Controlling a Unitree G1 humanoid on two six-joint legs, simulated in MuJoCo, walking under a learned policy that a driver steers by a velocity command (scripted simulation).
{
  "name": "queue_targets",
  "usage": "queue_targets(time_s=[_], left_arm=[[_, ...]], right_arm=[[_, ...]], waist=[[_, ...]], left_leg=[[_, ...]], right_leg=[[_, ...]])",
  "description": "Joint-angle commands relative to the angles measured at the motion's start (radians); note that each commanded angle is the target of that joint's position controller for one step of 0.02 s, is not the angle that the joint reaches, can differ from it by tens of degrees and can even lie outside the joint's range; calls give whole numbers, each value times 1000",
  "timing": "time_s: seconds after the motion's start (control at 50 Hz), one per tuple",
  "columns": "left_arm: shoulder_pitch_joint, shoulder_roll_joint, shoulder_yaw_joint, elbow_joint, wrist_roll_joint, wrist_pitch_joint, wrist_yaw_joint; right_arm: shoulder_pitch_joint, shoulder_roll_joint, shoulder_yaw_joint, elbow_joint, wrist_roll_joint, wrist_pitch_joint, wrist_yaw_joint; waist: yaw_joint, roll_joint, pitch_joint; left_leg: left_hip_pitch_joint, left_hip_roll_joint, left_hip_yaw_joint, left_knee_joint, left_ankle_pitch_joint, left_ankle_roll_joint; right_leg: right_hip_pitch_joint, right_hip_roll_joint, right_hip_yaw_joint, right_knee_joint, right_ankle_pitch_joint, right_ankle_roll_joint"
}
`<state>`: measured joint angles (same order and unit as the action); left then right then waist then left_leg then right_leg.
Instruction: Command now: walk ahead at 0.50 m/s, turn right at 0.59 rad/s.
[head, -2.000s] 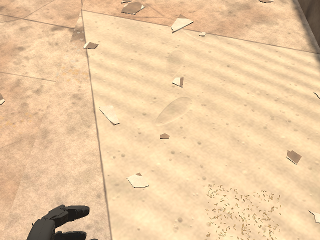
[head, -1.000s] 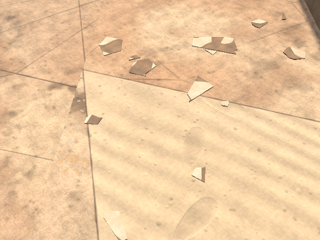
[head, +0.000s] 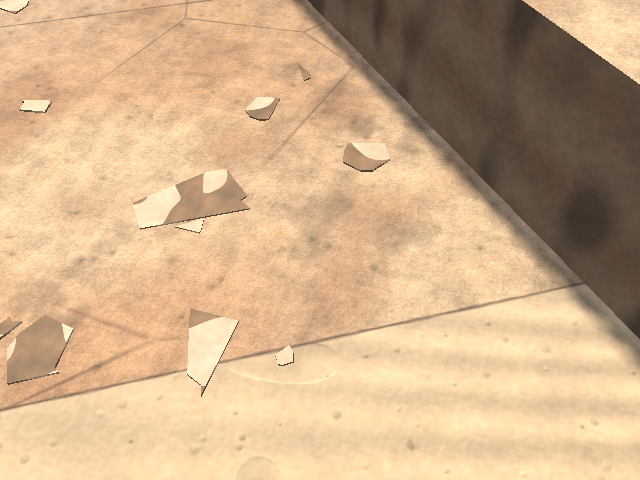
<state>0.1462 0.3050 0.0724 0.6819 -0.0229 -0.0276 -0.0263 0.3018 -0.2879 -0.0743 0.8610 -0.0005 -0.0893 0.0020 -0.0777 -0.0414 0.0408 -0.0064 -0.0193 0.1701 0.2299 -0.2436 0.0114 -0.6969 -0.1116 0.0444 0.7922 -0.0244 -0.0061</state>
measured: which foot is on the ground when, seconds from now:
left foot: down 0.00-0.14, up 0.16-0.64, down 0.66-1.00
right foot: up 0.00-0.14, down 0.16-0.68, up 0.70-1.00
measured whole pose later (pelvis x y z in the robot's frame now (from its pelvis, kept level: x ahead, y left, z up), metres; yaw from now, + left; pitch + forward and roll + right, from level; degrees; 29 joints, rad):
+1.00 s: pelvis +0.29 -0.03 +0.00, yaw +16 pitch +3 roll -2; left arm 0.07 0.30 0.08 0.77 0.00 0.01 0.03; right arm 0.16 -0.31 -0.08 0.67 0.01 0.03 -0.03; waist -0.02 -0.01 0.05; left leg -0.34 -0.06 -0.12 0.47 -0.18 0.05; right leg -0.47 0.01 0.10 0.80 -0.36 0.09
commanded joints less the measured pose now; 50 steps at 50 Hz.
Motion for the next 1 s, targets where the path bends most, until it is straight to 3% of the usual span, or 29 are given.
queue_targets(time_s=[0.02, 0.06, 0.1, 0.12, 0.14, 0.16, 0.18, 0.2, 0.22, 0.24, 0.26, 0.28, 0.32, 0.36, 0.44, 0.52, 0.6, 0.64, 0.66, 0.68, 0.7, 0.72, 0.74, 0.76, 0.78, 0.84, 0.92, 1.0], left_arm=[[-108, 19, -6, -106, -2, -14, -21], [-138, 31, -2, -133, -2, -12, -30], [-106, 62, 13, -144, 2, -7, -33], [-25, 96, 32, -130, 8, -4, -32], [130, 138, 59, -89, 13, -5, -22], [258, 208, 80, -65, 21, 1, 1], [199, 293, 74, -89, 35, -7, 8], [252, 192, 49, -98, 36, -8, 6], [204, 154, 33, -81, 38, -14, 0], [150, 126, 25, -68, 25, -21, -1], [94, 101, 18, -64, 24, -25, 1], [53, 90, 13, -61, 33, -28, 1], [-2, 76, 11, -45, 51, -45, 2], [-42, 68, 8, -24, 58, -56, 11], [-41, 93, 18, 12, 50, -35, 45], [-12, 113, 28, 44, 38, 1, 58], [-12, 130, 39, 53, 17, 30, 63], [-26, 132, 42, 56, 0, 39, 71], [6, 122, 41, 70, -2, 39, 73], [15, 97, 35, 54, 25, 31, 71], [-10, 43, 15, 6, 61, 22, 63], [-61, 74, 21, 16, 49, 18, 51], [-84, 87, 26, 10, 18, 19, 45], [-80, 81, 27, 23, 15, 22, 53], [-85, 98, 34, 26, 25, 27, 62], [-49, 76, 33, 34, 22, 34, 67], [-66, 56, 24, 34, 21, 31, 69], [-72, 70, 27, 31, 16, 24, 58]], right_arm=[[-35, -175, -38, -63, 13, -3, -6], [-17, -194, -45, -54, 23, 11, -7], [-21, -222, -54, -57, 30, 25, -12], [-31, -234, -57, -62, 32, 36, -17], [-26, -212, -46, -60, 34, 41, -21], [4, -157, -20, -76, 4, 31, -19], [125, -37, 28, -110, -24, 6, 4], [61, -151, 3, -57, 17, -8, 14], [-31, -170, -4, -86, 51, -6, 16], [-59, -146, 3, -86, 41, -2, 8], [-64, -143, 0, -74, 26, 9, 0], [-27, -140, -3, -58, 28, 30, -4], [46, -103, -2, -27, 24, 64, -16], [42, -88, -3, -29, 14, 77, -27], [-60, -76, 1, -78, 10, 77, -18], [-127, -82, -6, -131, 12, 92, 0], [-149, -79, -15, -175, 13, 105, 22], [-111, -77, -20, -178, 16, 102, 31], [-61, -109, -34, -171, 10, 97, 27], [2, -221, -67, -173, 4, 92, 7], [23, -311, -83, -185, -19, 91, -2], [38, -229, -59, -195, -20, 81, 5], [-20, -210, -54, -206, -13, 71, 6], [-73, -188, -52, -211, 5, 70, 0], [-113, -164, -44, -220, 20, 77, -7], [-139, -172, -45, -238, 8, 92, -23], [-131, -197, -56, -247, 12, 104, -38], [-155, -198, -57, -262, 8, 118, -36]], waist=[[-2, 90, 27], [3, 98, 37], [41, 126, -4], [93, 135, -50], [178, 106, -134], [221, -16, -244], [96, -244, -400], [198, -58, -516], [192, -47, -367], [155, 8, -259], [122, 8, -192], [81, -11, -167], [33, -21, -158], [18, -38, -132], [58, -47, -108], [90, -36, -85], [92, -49, -69], [60, -43, -87], [38, -3, -119], [32, 172, -176], [48, 378, -233], [-5, 218, -327], [15, 170, -262], [41, 109, -210], [57, 97, -171], [90, 153, -172], [73, 166, -181], [61, 205, -157]], left_leg=[[-2, 277, -65, -78, 336, 141], [65, 302, -43, -35, 413, 124], [102, 306, -6, 84, 708, 103], [95, 291, 15, 229, 889, 87], [6, 252, 34, 435, 908, 55], [-254, 203, 31, 731, 536, 5], [-642, 25, -59, 1085, -427, -53], [-627, 50, -244, 1161, -421, -44], [-685, 90, -234, 1146, -362, -36], [-682, 127, -223, 1052, -300, -34], [-643, 147, -223, 990, -254, -40], [-549, 156, -227, 965, -216, -47], [-439, 136, -223, 920, -129, -71], [-433, 129, -233, 828, -48, -88], [-473, 133, -201, 644, 100, -85], [-515, 129, -177, 562, 49, -67], [-518, 100, -133, 484, -67, -29], [-420, 62, -94, 336, 20, 9], [-297, 40, -114, 225, 194, 42], [-105, 170, -326, 199, 639, 115], [92, 406, -679, 207, 974, 346], [113, 405, -670, 189, 895, 380], [68, 358, -574, 183, 797, 336], [20, 303, -517, 174, 673, 280], [-31, 279, -493, 155, 591, 250], [-116, 222, -454, 132, 565, 234], [-137, 203, -477, 139, 453, 223], [-201, 185, -548, 134, 278, 209]], right_leg=[[26, 12, -45, -104, 44, -17], [22, 27, -67, -144, -32, -41], [119, 84, -120, -164, -141, -80], [232, 130, -148, -183, -173, -103], [479, 171, -144, -274, -59, -138], [811, 26, 59, -264, 201, -194], [1118, -297, 577, -296, 406, -405], [1088, -308, 564, -338, 486, -397], [984, -271, 368, -329, 615, -356], [839, -213, 258, -352, 574, -303], [716, -180, 194, -391, 518, -274], [598, -158, 134, -439, 501, -260], [470, -141, 39, -502, 515, -262], [436, -127, -37, -532, 509, -251], [511, -119, -120, -544, 419, -226], [599, -174, -110, -521, 322, -231], [660, -217, -96, -424, 331, -207], [661, -193, -130, -314, 372, -153], [624, -138, -173, -198, 361, -96], [454, -38, -232, 42, 138, -10], [121, 150, -190, 335, -622, 74], [84, 138, 10, 451, -695, 62], [40, 115, 29, 471, -622, 48], [20, 95, 29, 425, -547, 45], [23, 83, 31, 371, -485, 51], [125, 112, 19, 267, -395, 75], [184, 128, 31, 83, -340, 100], [265, 144, 39, -42, -323, 94]])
